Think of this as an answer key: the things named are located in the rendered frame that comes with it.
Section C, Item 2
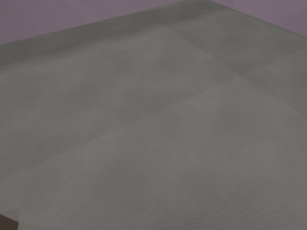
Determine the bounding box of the pedestal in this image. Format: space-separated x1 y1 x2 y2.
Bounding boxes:
0 214 19 230

